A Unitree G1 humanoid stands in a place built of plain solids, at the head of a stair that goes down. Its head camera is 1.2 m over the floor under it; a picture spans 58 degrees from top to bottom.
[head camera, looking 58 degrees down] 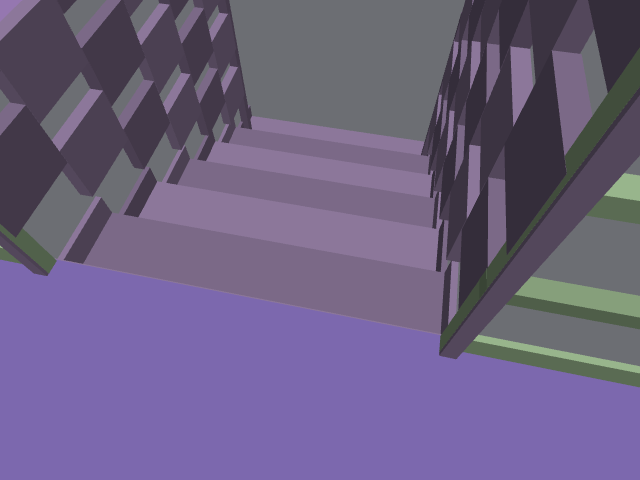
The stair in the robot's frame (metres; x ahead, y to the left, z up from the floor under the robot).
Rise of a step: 0.17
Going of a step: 0.30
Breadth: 1.32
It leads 12 degrees to the right of straight ahead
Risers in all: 7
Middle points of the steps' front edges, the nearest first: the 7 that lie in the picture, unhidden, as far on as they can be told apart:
0.56 0.24 0.00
0.85 0.18 -0.17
1.14 0.12 -0.33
1.44 0.06 -0.50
1.73 -0.01 -0.67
2.02 -0.07 -0.83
2.32 -0.13 -1.00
